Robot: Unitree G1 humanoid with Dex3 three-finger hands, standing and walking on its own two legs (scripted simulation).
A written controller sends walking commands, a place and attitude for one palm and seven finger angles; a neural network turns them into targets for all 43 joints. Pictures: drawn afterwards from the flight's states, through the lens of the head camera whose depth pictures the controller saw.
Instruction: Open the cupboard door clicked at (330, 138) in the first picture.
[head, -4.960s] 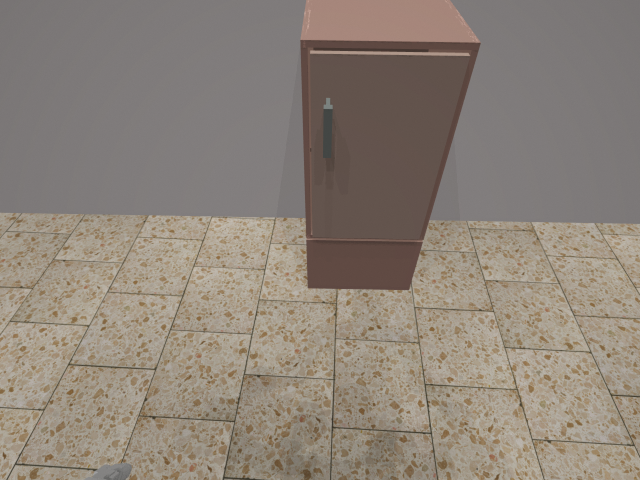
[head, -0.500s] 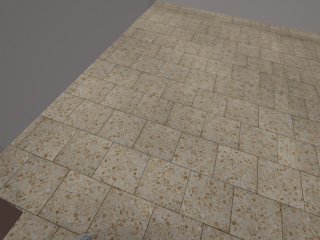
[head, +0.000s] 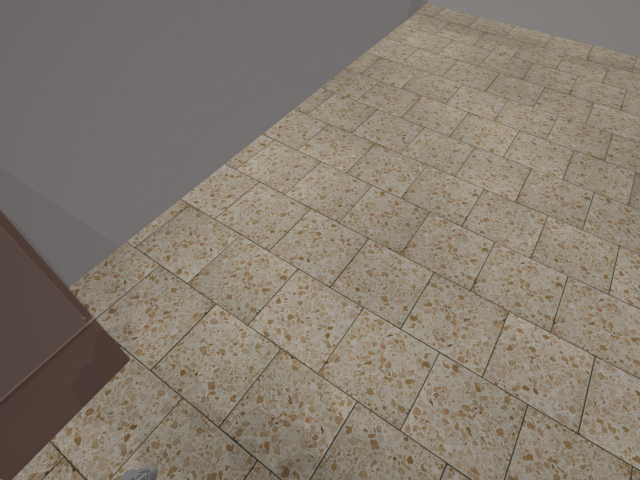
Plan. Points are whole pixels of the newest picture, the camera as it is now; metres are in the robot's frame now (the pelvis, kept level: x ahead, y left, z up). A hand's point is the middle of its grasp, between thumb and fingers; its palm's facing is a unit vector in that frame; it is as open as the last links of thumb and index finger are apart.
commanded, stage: turn to face it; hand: left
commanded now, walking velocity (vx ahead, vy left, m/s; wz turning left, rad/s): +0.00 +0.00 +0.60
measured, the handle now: out of the picture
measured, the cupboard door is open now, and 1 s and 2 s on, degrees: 0 0 0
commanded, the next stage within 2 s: take the last steps up to it in 1.50 s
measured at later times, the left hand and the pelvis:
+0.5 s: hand out of the picture -0.07 +0.16 -0.16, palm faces +0.37 -0.89 -0.25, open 7.4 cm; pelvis -0.04 -0.04 +0.00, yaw +20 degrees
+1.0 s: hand out of the picture -0.06 +0.23 -0.14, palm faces +0.58 -0.76 -0.28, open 7.4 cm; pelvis -0.05 -0.02 +0.00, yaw +36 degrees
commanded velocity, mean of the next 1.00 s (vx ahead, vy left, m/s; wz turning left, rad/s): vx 0.00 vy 0.00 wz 0.60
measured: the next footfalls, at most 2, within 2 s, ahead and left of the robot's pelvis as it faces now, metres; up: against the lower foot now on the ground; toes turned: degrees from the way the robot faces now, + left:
right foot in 0.10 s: +0.02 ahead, -0.14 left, +0.00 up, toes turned +3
left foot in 0.58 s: -0.07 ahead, +0.10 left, +0.00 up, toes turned +30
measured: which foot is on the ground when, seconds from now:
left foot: down 0.00-0.10, up 0.12-0.56, down 0.58-1.00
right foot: up 0.00-0.08, down 0.10-0.58, up 0.60-1.00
